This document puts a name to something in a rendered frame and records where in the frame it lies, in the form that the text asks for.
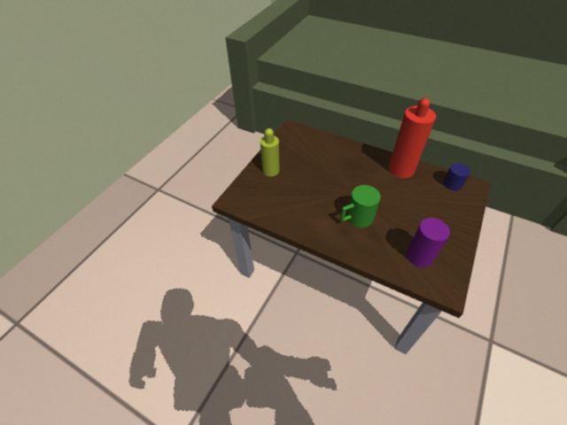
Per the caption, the coffee table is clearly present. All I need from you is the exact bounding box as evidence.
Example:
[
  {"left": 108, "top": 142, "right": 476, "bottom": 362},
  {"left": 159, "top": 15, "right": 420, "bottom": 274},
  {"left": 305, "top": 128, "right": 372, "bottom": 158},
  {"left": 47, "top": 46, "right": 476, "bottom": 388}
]
[{"left": 212, "top": 120, "right": 491, "bottom": 354}]

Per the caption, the sofa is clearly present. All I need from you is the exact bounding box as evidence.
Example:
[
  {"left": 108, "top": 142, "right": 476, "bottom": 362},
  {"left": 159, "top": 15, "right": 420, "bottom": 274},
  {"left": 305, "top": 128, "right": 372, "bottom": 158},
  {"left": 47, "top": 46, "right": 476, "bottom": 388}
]
[{"left": 225, "top": 0, "right": 567, "bottom": 236}]

